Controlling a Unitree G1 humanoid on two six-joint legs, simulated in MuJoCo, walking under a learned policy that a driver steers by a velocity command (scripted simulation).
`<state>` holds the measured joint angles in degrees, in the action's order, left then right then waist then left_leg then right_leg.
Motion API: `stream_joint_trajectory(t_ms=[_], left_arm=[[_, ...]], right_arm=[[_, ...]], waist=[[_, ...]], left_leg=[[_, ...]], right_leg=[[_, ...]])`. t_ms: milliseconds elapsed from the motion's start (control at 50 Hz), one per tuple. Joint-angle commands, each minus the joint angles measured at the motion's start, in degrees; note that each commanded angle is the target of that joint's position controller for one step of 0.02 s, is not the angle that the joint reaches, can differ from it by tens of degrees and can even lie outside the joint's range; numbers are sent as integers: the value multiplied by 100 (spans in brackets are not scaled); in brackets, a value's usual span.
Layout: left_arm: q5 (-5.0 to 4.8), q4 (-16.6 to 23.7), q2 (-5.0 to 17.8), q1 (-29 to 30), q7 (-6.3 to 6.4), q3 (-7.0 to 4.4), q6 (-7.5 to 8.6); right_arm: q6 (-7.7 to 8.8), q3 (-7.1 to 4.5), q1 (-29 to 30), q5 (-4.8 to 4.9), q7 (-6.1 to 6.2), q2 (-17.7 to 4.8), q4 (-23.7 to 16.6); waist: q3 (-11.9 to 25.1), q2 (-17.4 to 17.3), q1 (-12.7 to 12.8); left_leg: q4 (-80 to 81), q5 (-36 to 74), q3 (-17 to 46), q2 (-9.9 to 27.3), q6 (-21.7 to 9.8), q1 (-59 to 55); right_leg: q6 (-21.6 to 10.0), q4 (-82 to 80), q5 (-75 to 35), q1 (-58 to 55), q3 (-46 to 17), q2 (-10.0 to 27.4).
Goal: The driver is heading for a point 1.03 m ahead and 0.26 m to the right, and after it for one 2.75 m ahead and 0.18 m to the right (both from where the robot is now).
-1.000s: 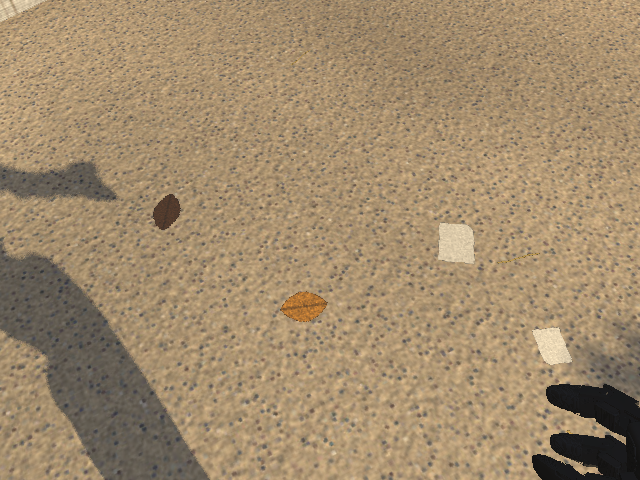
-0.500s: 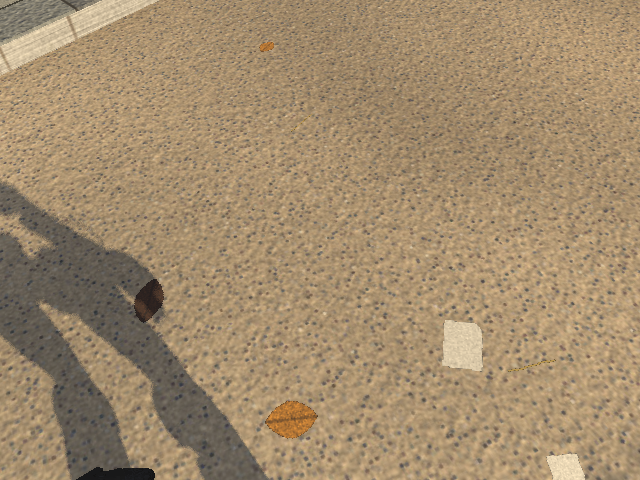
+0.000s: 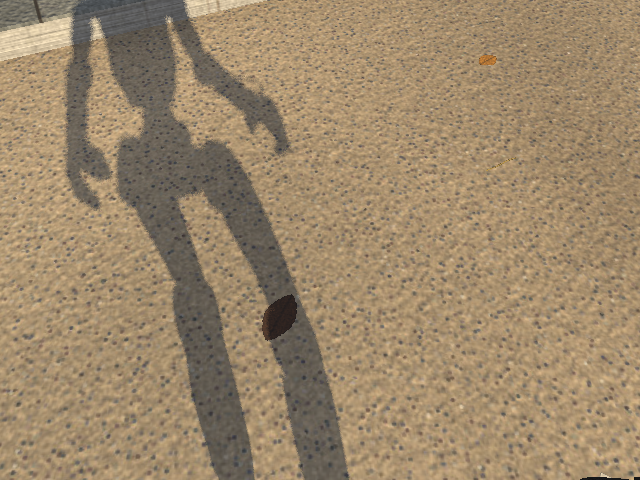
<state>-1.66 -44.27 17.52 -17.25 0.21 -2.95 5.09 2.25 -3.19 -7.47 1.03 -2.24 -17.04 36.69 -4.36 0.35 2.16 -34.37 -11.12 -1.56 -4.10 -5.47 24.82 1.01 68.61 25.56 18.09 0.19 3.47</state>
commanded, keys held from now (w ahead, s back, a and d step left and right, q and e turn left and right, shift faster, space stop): w+e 0.78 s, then e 0.08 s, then no key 0.14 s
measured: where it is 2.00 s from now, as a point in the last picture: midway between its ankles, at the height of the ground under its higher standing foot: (404, 369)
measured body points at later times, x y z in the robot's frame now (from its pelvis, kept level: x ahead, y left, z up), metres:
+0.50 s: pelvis +0.29 -0.06 -0.01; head +0.33 -0.06 +0.44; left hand +0.53 +0.15 -0.09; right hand +0.28 -0.35 -0.13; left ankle +0.10 +0.07 -0.66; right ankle +0.38 -0.15 -0.72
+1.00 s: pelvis +0.56 -0.07 +0.00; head +0.60 -0.08 +0.45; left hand +0.77 +0.15 -0.11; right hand +0.62 -0.39 -0.07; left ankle +0.70 -0.02 -0.72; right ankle +0.39 -0.14 -0.64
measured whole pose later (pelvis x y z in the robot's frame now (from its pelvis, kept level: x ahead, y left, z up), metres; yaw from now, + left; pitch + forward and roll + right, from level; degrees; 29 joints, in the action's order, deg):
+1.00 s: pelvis +0.56 -0.07 +0.00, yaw -28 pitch +2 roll +0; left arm -1.0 -39.2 18.5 -18.0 1.5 -3.4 -0.1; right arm 4.7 -1.7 -4.9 -1.2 -0.8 -15.5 38.3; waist -2.1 1.5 2.2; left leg -31.4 -7.6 1.1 -1.1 -0.5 25.9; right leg 2.1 65.8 32.1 21.0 -8.9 -5.3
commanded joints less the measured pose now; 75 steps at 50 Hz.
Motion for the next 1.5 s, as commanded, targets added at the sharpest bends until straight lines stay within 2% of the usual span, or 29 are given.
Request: stream_joint_trajectory(t_ms=[20, 120, 240, 340, 400, 440, 460, 480, 500, 520, 560, 580, 640, 740, 820, 880, 900, 920, 940, 980, 1000, 1040, 1080, 1140, 1220, 1260, 1280, 1320, 1500], left_arm=[[56, 509, 790, 151, 18, -158, 153], [72, 428, 439, 134, 15, -87, -148], [29, 648, 206, 998, -137, -6, -71], [46, 1044, 134, 1610, -359, 48, -47], [72, 1193, 292, 1399, -443, -25, -85], [70, 1012, 711, 235, -386, -251, -126], [58, 849, 1084, -701, -293, -415, -167], [27, 837, 1661, -844, -241, -534, -157], [38, 925, 1148, -1006, -211, -398, -140], [99, 926, 937, -765, -184, -327, -133], [82, 1051, 736, -55, -171, -268, -135], [142, 1128, 627, 148, -150, -219, -129], [114, 1118, 694, 333, -84, -233, -120], [52, 924, 943, 24, 58, -316, -218], [9, 760, 924, -273, 88, -332, -320], [45, 847, 735, 2, 144, -300, -408], [109, 938, 431, -30, 144, -205, -390], [207, 935, 14, -819, 139, -65, -364], [80, 902, 328, -1456, 107, -67, -333], [25, 849, 877, -504, 156, -220, -477], [78, 904, 832, -158, 191, -224, -566], [118, 956, 508, -110, 194, -152, -668], [156, 884, 211, -225, 193, -54, -664], [178, 834, 203, -105, 166, -15, -656], [243, 830, 254, 120, 109, -38, -740], [348, 1073, 718, 426, 162, -90, -747], [333, 948, 638, 627, 134, -80, -732], [370, 984, 224, 771, 73, 20, -643], [262, 894, 235, 511, 124, 4, -520]], right_arm=[[169, -140, -508, -114, 50, -514, -176], [378, -161, -554, -168, 81, -624, 209], [384, -131, -763, -160, 184, -713, 494], [188, -170, -1153, -99, 230, -831, 794], [39, -220, -1027, -70, 324, -1030, 755], [-47, -237, -902, -74, 413, -1134, 690], [-2, -182, -865, -111, 447, -1045, 590], [170, 82, -1558, -278, 310, -232, 338], [402, 48, -1132, -176, 184, -609, 348], [537, -31, -560, 63, 102, -884, 120], [608, 5, -257, -64, 136, -754, 18], [551, -33, -369, -135, 153, -791, 22], [369, 6, -599, -202, 194, -616, 69], [356, 149, 445, -179, 182, -314, -156], [430, 15, 708, -123, 138, -605, -254], [503, -128, 51, -187, 150, -766, -88], [524, -178, -397, -289, 182, -957, -62], [464, -226, -763, -405, 215, -1272, -79], [335, -293, -1075, -228, 158, -1315, 124], [217, -103, -517, -186, 173, -640, -98], [177, -6, -232, -215, 162, -439, -100], [147, 47, 74, -259, 148, -357, 28], [137, 27, 217, -273, 145, -409, 144], [78, -33, 149, -173, 171, -602, 299], [-31, 56, 180, -71, 158, -469, 421], [9, 162, -189, -241, 105, -220, 516], [-7, 179, -391, -229, 121, -79, 573], [-59, 120, -93, -241, 174, -321, 648], [-72, 112, -155, -162, 223, -291, 1000]], waist=[[889, -278, -307], [448, -223, -158], [96, -244, -560], [-94, -159, -778], [275, -431, -493], [1004, -512, 196], [1549, -147, 682], [2193, 1365, 138], [2815, 943, 478], [1983, 600, 555], [945, -274, 86], [817, -135, -120], [608, 104, -356], [477, 381, 54], [539, 551, 112], [832, 687, -317], [1374, 411, -471], [2121, -986, -236], [2680, -2010, -154], [1669, -694, -416], [1271, -460, -376], [903, -696, -100], [980, -881, 2], [1336, -913, -98], [1035, -716, -8], [823, 175, -304], [786, 931, -539], [370, 650, -335], [596, 88, -253]], left_leg=[[1853, 984, 2219, 1721, -1047, -2202], [2479, 1935, 997, 1540, -944, -1433], [2732, 1750, 32, 1359, -420, -1801], [2289, 2558, -143, 1789, -391, -3119], [1366, 4984, -361, 1833, -241, -3441], [-318, 6060, -586, 1670, -48, -3033], [-1876, 4720, -651, 1452, 163, -1825], [-4114, -735, -420, 209, 572, 944], [-4844, -2067, 773, -5, 551, 1727], [-4731, -1609, 931, 359, 445, 2178], [-3654, -1033, 754, 766, 468, 1861], [-3388, -884, 762, 888, 539, 1469], [-2616, -711, 560, 929, 879, 1044], [-377, 1244, 353, 537, 1081, 298], [470, 1337, 599, 314, 929, 18], [979, 1550, 506, 358, 582, -799], [862, 2420, 894, 967, 287, -1801], [525, 4316, 2422, 2389, -503, -3536], [814, 3284, 4198, 3155, -1287, -4122], [1142, 1890, 3038, 2468, -843, -3021], [1211, 2086, 2427, 2156, -727, -2372], [1444, 2410, 1663, 1719, -591, -1345], [1482, 3191, 1137, 1513, -652, -1016], [1411, 3344, 1068, 1660, -792, -1197], [1422, 534, 1023, 1404, -390, -628], [1026, -1054, 637, 826, 296, -133], [978, -870, 183, 520, 519, -806], [883, -385, 197, 522, 617, -1032], [765, 480, 300, 636, 501, -1168]], right_leg=[[-90, 57, -745, 2035, -444, 553], [109, -742, -1707, 1930, -451, 577], [-16, -2746, -3528, 1891, -292, 220], [-269, -3399, -2853, 2547, -80, 70], [-554, -3437, -1867, 1933, 415, -341], [-881, -3637, -1765, 241, 565, -747], [-1208, -3869, -2143, -1523, -265, -306], [-2358, -4027, -1532, -3859, -3367, 1250], [-2573, -4809, -1143, -4383, -4762, 1565], [-2229, -4976, -1285, -3867, -3851, 1383], [-1930, -5135, -2356, -2200, -2723, 930], [-1913, -5276, -2802, -1647, -2429, 780], [-1933, -5526, -3346, -687, -1947, 539], [-1449, -5408, -2622, 40, -1344, -1], [-1174, -4773, -2470, -521, -1950, 155], [-758, -3719, -2950, -784, -2100, -21], [-504, -2742, -2524, -501, -1814, -329], [-110, -1043, 561, 789, -1245, -970], [84, 319, 1597, 1760, -1026, -992], [261, 849, 724, 2087, -981, -575], [299, 594, 547, 1954, -889, -440], [296, -422, 338, 1187, -737, -205], [348, -1472, 209, 484, -427, -254], [321, -2573, -565, -169, -307, -236], [-5, -4208, -1737, -1170, -199, -314], [-428, -4497, -2437, -1425, -1137, 553], [-631, -4624, -1048, -485, -1141, 521], [-412, -4707, -389, -6, -921, 161], [-265, -4119, -2142, -510, -665, -39]])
